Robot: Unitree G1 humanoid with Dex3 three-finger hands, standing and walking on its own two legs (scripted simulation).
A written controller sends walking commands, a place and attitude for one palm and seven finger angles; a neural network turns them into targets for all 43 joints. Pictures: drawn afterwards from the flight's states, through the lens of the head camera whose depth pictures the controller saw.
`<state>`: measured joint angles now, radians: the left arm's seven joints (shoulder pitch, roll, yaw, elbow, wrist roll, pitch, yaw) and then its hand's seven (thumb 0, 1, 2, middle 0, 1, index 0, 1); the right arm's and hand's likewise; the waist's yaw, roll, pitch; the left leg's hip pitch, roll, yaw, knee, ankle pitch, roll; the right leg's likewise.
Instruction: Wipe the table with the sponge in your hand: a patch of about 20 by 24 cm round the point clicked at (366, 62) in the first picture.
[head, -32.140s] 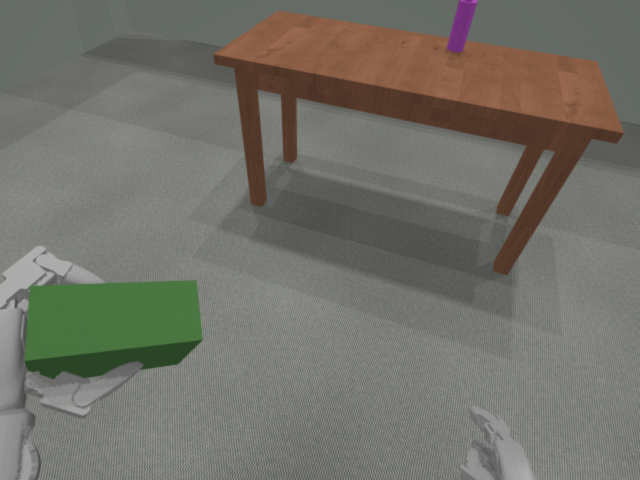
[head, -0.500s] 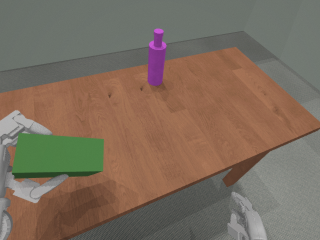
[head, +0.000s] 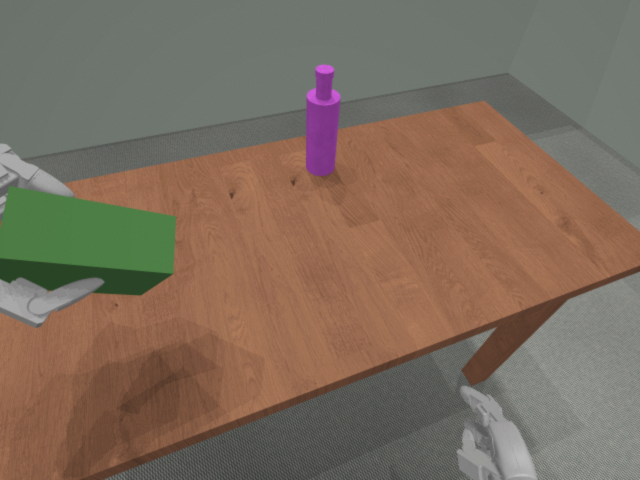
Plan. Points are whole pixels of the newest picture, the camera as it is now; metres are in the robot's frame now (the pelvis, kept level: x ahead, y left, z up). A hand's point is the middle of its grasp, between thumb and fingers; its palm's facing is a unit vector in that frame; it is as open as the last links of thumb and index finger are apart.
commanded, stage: turn the palm down, sponge in hand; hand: left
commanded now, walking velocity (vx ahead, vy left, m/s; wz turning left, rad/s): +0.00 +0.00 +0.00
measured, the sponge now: (113, 253) +0.28 +0.25 +0.16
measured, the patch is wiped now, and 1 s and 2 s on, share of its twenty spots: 0.00 0.00 0.00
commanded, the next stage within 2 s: none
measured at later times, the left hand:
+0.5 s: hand (95, 320) +0.21 +0.24 +0.15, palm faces +0.28 -0.55 -0.79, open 10.3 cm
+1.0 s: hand (113, 331) +0.21 +0.24 +0.12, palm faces +0.16 -0.36 -0.92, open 10.3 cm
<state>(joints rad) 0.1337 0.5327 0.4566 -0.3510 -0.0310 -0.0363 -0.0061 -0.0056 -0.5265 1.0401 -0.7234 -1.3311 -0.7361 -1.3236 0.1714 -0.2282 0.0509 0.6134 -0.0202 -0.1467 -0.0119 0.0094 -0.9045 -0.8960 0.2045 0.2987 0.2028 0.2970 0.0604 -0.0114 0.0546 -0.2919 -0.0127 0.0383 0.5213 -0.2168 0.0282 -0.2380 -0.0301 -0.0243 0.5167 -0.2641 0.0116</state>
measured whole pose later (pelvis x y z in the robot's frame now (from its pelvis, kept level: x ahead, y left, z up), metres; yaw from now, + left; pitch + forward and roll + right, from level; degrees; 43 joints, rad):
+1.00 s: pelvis +0.01 -0.05 -0.01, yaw +1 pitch +0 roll +0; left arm 0.38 0.59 0.23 -0.39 0.43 0.18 0.01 0.00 -0.53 1.04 -0.72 -1.33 -0.73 -1.33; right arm 0.17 -0.29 0.00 0.57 0.04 -0.06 -0.15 0.01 -0.91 -0.90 0.20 0.30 0.20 0.30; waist 0.09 0.10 -0.02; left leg -0.37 0.04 -0.01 0.66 -0.30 -0.03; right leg -0.31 0.02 -0.07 0.67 -0.37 -0.05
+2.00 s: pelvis -0.01 -0.04 +0.00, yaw +0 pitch -5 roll +0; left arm 0.15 0.54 -0.04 -0.25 0.88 0.36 -0.01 0.00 -0.53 1.04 -0.73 -1.33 -0.74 -1.32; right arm 0.00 -0.25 0.06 0.69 0.02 -0.03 -0.09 0.01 -0.91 -0.90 0.20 0.30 0.23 0.31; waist 0.15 0.13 0.03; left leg -0.19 0.02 0.01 0.45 -0.18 -0.01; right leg -0.14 0.01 -0.04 0.47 -0.24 -0.04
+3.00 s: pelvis +0.00 -0.03 +0.01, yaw +0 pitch -4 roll +0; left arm 0.15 0.44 -0.08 -0.20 0.90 0.48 0.03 0.00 -0.53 1.04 -0.72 -1.34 -0.73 -1.33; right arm -0.01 -0.25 0.04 0.70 0.04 -0.02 -0.07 0.01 -0.91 -0.90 0.20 0.30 0.18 0.29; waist 0.13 0.12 0.01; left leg -0.17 0.01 0.02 0.42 -0.17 0.00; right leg -0.13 0.00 -0.03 0.44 -0.23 -0.02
